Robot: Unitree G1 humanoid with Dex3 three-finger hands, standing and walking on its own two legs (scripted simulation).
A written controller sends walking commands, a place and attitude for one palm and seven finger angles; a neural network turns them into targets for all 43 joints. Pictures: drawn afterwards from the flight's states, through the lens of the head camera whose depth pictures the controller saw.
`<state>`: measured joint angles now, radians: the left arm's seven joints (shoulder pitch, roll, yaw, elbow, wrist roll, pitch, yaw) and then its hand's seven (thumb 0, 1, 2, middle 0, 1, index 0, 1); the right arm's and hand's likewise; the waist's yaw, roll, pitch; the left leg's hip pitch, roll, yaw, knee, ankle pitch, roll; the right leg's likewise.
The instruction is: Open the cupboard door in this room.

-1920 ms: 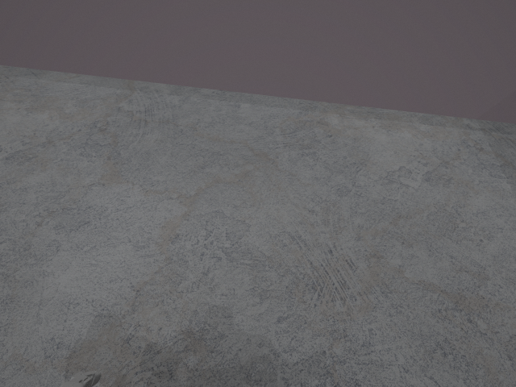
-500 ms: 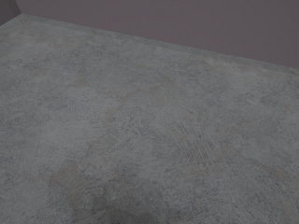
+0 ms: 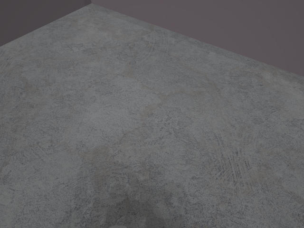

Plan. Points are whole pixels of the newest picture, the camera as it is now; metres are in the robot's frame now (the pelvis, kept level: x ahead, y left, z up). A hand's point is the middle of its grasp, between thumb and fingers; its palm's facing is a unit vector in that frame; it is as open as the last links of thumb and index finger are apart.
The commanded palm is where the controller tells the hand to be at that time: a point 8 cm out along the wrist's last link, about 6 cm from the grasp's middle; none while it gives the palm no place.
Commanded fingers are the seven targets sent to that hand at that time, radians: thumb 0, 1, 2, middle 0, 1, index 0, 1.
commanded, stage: turn or walk to find it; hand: left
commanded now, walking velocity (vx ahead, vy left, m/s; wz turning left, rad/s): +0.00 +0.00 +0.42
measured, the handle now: out of the picture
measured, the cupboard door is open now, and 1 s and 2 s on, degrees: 0 0 0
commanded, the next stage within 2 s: none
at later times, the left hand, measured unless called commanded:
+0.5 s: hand out of the picture +0.06 +0.21 -0.14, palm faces +0.20 -0.94 -0.29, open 7.4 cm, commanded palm none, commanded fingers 0.00 0.90 0.90 -0.20 -0.30 -0.20 -0.30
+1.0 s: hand out of the picture -0.12 +0.21 -0.18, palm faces +0.46 -0.86 -0.23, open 7.4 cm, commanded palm none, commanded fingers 0.00 0.90 0.90 -0.20 -0.30 -0.20 -0.30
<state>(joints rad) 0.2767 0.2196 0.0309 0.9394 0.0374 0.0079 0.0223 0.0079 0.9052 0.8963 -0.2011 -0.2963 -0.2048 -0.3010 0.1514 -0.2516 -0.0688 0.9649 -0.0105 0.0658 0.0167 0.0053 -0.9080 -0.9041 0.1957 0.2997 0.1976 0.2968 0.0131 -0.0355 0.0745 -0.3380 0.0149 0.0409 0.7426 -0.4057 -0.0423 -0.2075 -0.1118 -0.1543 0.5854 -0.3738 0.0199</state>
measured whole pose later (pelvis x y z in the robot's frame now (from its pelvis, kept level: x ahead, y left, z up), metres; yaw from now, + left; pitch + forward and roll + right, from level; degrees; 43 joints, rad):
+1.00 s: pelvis -0.04 +0.01 +0.00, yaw +24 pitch -1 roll +0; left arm 0.27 0.26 0.07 0.99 0.03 0.07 0.02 0.01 0.91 0.90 -0.20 -0.30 -0.20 -0.30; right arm 0.15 -0.19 -0.05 0.95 -0.02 0.03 0.01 0.00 -0.91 -0.90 0.20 0.30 0.20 0.30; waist 0.02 -0.07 0.07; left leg -0.27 0.00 0.06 0.60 -0.31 0.04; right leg -0.41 -0.11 -0.10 0.99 -0.49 0.05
